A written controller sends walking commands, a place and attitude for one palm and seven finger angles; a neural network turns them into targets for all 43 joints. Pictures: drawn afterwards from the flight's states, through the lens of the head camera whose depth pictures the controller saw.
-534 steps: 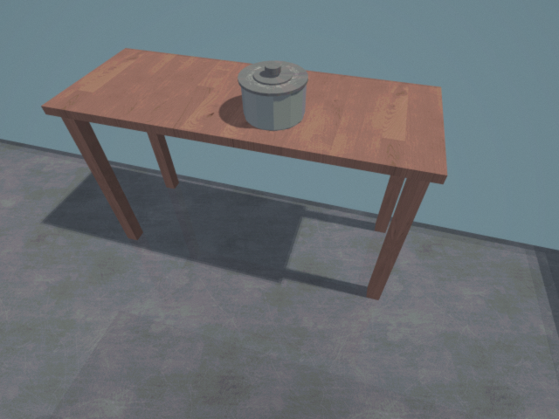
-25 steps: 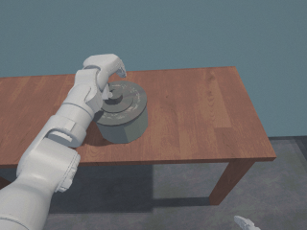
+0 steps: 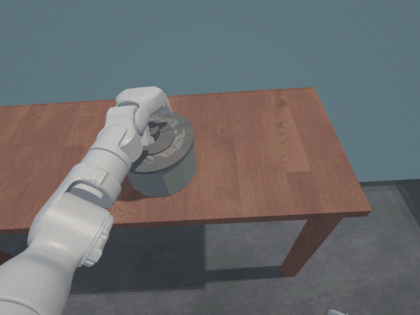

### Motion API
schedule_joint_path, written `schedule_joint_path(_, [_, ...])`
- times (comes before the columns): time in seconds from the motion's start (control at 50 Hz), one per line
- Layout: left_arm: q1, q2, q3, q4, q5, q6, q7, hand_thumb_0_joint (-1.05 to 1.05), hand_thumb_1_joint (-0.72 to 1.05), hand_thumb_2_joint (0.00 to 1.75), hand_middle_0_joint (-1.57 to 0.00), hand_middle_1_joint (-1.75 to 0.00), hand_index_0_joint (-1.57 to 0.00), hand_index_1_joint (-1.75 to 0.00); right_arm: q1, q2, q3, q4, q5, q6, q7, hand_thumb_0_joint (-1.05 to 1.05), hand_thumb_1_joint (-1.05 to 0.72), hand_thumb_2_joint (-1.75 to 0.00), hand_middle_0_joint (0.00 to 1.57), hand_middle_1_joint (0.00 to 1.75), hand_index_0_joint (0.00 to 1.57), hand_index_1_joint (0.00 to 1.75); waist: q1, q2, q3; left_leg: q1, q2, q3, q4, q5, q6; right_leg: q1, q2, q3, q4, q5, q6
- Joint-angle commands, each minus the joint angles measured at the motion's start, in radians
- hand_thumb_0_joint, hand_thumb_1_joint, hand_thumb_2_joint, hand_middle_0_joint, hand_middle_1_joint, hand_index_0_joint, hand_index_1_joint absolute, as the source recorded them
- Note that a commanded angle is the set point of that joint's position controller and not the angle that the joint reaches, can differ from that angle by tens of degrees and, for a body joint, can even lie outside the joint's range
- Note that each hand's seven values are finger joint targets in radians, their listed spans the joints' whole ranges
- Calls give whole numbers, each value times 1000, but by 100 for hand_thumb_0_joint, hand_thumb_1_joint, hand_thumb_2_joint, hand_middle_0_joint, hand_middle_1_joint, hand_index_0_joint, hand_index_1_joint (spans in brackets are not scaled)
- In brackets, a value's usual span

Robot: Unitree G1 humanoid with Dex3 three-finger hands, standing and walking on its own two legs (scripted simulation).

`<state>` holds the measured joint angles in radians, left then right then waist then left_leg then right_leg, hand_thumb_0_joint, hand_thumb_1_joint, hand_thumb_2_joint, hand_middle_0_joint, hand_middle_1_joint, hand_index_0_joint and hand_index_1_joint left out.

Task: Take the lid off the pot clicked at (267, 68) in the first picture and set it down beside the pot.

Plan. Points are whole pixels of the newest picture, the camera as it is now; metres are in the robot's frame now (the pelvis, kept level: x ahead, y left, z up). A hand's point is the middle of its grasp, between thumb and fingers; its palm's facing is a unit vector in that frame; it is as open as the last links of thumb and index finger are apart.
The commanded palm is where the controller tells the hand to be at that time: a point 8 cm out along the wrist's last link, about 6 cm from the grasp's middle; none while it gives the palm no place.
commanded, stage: lower the open fingers around the knob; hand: left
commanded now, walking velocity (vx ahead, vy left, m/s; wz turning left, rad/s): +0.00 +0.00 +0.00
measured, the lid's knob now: (149, 131) +0.49 +0.12 +0.07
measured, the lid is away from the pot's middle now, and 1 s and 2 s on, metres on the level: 0.00 0.00 0.00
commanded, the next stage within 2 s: close the fingers and squeeze the knob in 0.44 s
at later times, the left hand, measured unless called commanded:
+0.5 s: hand (147, 134) +0.46 +0.12 +0.09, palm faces -0.34 -0.05 -0.94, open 10.1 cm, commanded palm +0.45 +0.12 +0.15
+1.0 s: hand (144, 135) +0.46 +0.12 +0.09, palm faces -0.34 -0.05 -0.94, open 9.1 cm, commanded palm +0.46 +0.13 +0.15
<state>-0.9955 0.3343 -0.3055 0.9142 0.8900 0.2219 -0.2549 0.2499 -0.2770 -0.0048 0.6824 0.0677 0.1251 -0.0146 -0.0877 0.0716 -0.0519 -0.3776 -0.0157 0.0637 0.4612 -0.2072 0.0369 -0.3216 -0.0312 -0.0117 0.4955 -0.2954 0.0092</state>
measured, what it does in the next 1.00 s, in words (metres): stands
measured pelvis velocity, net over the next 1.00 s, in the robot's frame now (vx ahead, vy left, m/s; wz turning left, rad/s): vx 0.00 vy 0.00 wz -0.01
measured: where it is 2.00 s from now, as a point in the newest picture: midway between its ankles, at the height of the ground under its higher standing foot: outside the picture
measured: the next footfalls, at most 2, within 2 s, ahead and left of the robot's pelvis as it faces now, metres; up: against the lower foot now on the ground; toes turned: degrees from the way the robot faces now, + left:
none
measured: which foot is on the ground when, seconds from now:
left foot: down 0.00-1.00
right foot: down 0.00-1.00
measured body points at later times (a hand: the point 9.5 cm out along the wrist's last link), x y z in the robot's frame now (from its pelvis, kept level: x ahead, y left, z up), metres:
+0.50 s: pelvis +0.00 -0.01 +0.00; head +0.03 -0.04 +0.45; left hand +0.47 +0.12 +0.14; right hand +0.09 -0.27 -0.14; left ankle +0.01 +0.10 -0.74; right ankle -0.03 -0.13 -0.74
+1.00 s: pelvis +0.00 +0.00 +0.00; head +0.03 -0.03 +0.45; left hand +0.47 +0.12 +0.14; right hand +0.07 -0.26 -0.14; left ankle +0.01 +0.10 -0.74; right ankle -0.03 -0.13 -0.74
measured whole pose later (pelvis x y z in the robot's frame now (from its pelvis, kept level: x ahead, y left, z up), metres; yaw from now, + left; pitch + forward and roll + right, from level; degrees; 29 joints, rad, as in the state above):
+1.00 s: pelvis +0.00 +0.00 +0.00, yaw -1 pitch +7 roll +0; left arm -0.96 0.34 -0.29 0.95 0.89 0.20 -0.22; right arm 0.25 -0.27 -0.01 0.69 0.07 0.13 -0.03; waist -0.09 0.07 -0.06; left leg -0.40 -0.01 0.07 0.49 -0.22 0.04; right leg -0.34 -0.02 -0.01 0.50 -0.29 0.01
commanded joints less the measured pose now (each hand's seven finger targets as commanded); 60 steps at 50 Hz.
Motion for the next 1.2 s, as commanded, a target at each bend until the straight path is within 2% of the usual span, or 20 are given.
schedule_joint_path(0.0, [-522, 178, 66, -143, 11, 12, 50, 0, -30, 142, -83, -8, -83, -8, -21, -121, -32, -102, 1, -27, -8, 0, -90, -90, 20, 30, 20, 30, -12, -134, -364, 256, -14, -52, 6, 262, 45, 19, 47, -26, -44, 387, -40])
schedule_joint_path(0.04, [-554, 207, 78, -180, 19, 4, 57, 0, -30, 142, -83, -8, -83, -8, -17, -118, -34, -103, -3, -34, -12, 0, -90, -90, 20, 30, 20, 30, -10, -96, -423, 300, -16, -53, 13, 275, 48, 29, 47, -21, -36, 400, -38])
schedule_joint_path(0.12, [-494, 245, 119, -157, 25, -8, 62, 0, -30, 142, -83, -8, -83, -8, -12, -121, -36, -103, -4, -32, -14, 0, -90, -90, 20, 30, 20, 30, -1, -115, -422, 281, -12, -48, 24, 310, 49, 50, 45, -16, -31, 450, -38])
schedule_joint_path(0.16, [-446, 173, 62, -120, 26, -1, 63, 0, -30, 142, -83, -8, -83, -8, -19, -114, -35, -105, 0, -26, -11, 0, -90, -90, 20, 30, 20, 30, -7, -112, -387, 269, -13, -40, 21, 293, 46, 22, 48, -23, -34, 423, -36])
schedule_joint_path(0.26, [-464, 222, 100, -181, 25, -15, 73, 0, -30, 142, -83, -8, -83, -8, -24, -115, -40, -111, -2, -21, -11, 0, -90, -90, 20, 30, 20, 30, -4, -104, -434, 293, -12, -39, 34, 331, 51, 49, 46, -16, -26, 470, -35])
schedule_joint_path(0.3, [-441, 158, 60, -162, 16, -7, 68, 0, -30, 142, -83, -8, -83, -8, -25, -112, -39, -109, 1, -16, -7, 0, -90, -90, 20, 30, 20, 30, -7, -117, -389, 264, -10, -40, 32, 332, 48, 27, 48, -23, -29, 460, -37])
schedule_joint_path(0.36, [-455, 234, 105, -158, 18, -1, 75, 0, -30, 142, -83, -8, -83, -8, -26, -118, -36, -106, 2, -13, -13, 0, -90, -90, 20, 30, 20, 30, -5, -126, -391, 253, -14, -32, 25, 271, 52, 51, 47, -13, -38, 443, -33])
schedule_joint_path(0.48, [-428, 196, 71, -134, 21, 3, 64, 0, -30, 142, -83, -8, -83, -8, -37, -114, -34, -108, 6, -10, -16, 0, -90, -90, 20, 30, 20, 30, -11, -128, -358, 247, -13, -33, 25, 260, 49, 27, 47, -18, -39, 424, -33])
schedule_joint_path(0.52, [-487, 193, 65, -191, 14, -10, 60, 0, -30, 142, -83, -8, -83, -8, -41, -114, -36, -112, 5, -13, -16, 0, -90, -90, 20, 30, 20, 30, -16, -109, -381, 268, -13, -37, 25, 254, 50, 25, 47, -15, -40, 412, -34])
schedule_joint_path(0.54, [-474, 200, 71, -173, 16, -9, 60, 0, -14, 108, -57, -58, -57, -58, -36, -114, -36, -110, 5, -14, -17, 0, -90, -90, 20, 30, 20, 30, -13, -105, -383, 272, -14, -39, 25, 249, 50, 21, 48, -17, -40, 398, -35])
schedule_joint_path(0.58, [-456, 248, 109, -167, 21, -13, 63, 0, -13, 108, -56, -62, -56, -62, -33, -116, -33, -109, 4, -14, -19, 0, -90, -90, 20, 30, 20, 30, -3, -99, -391, 270, -13, -41, 22, 252, 49, 33, 46, -14, -40, 400, -37])
schedule_joint_path(0.76, [-487, 182, 57, -170, 18, -24, 69, 0, -4, 107, -56, -79, -56, -79, -27, -111, -38, -104, 4, -21, -19, 0, -90, -90, 20, 30, 20, 30, -16, -93, -382, 286, -8, -49, 20, 240, 47, -5, 51, -23, -43, 360, -38])
schedule_joint_path(0.8, [-467, 229, 105, -156, 9, -27, 69, 0, -1, 106, -57, -82, -57, -82, -21, -118, -37, -104, 0, -25, -21, 0, -90, -90, 20, 30, 20, 30, -8, -119, -387, 264, -9, -48, 22, 251, 49, 20, 50, -18, -44, 381, -40])
schedule_joint_path(0.82, [-455, 230, 98, -115, 14, -21, 69, 0, 0, 106, -57, -83, -57, -83, -20, -122, -34, -97, 2, -21, -23, 0, -90, -90, 20, 30, 20, 30, -14, -120, -357, 247, -10, -42, 19, 227, 48, 7, 50, -17, -46, 371, -37])
schedule_joint_path(0.88, [-522, 184, 54, -170, 21, -23, 75, 0, 3, 105, -58, -87, -58, -87, -19, -115, -38, -96, 4, -28, -21, 0, -90, -90, 20, 30, 20, 30, -23, -86, -384, 288, -6, -50, 17, 227, 45, -22, 52, -24, -43, 343, -39])
schedule_joint_path(0.94, [-470, 239, 110, -142, 21, -29, 77, 0, 6, 103, -59, -90, -59, -90, -5, -120, -39, -93, -2, -31, -22, 0, -90, -90, 20, 30, 20, 30, -8, -94, -408, 290, -5, -53, 23, 264, 46, 6, 52, -22, -37, 374, -40])
schedule_joint_path(0.98, [-491, 196, 71, -124, 26, -16, 79, 0, 9, 102, -60, -92, -60, -92, -6, -120, -38, -86, 1, -27, -19, 0, -90, -90, 20, 30, 20, 30, -18, -94, -365, 269, -2, -49, 15, 237, 42, -25, 54, -28, -41, 347, -40])
schedule_joint_path(1.06, [-497, 246, 115, -162, 22, -27, 84, 0, 14, 99, -62, -95, -62, -95, -4, -121, -41, -96, -4, -38, -21, 0, -90, -90, 20, 30, 20, 30, -7, -88, -428, 296, -6, -51, 22, 264, 48, 15, 51, -19, -40, 383, -40])
schedule_joint_path(1.14, [-447, 217, 96, -99, 26, -12, 80, 0, 19, 96, -64, -98, -64, -98, 0, -124, -41, -89, -1, -32, -20, 0, -90, -90, 20, 30, 20, 30, -11, -130, -368, 253, -3, -42, 18, 255, 47, 3, 54, -25, -43, 382, -37])
schedule_joint_path(1.18, [-489, 219, 88, -143, 25, -15, 79, 0, 21, 94, -66, -99, -66, -99, -5, -121, -40, -95, -1, -35, -20, 0, -90, -90, 20, 30, 20, 30, -13, -96, -393, 273, -6, -47, 19, 257, 46, 4, 53, -23, -41, 379, -39])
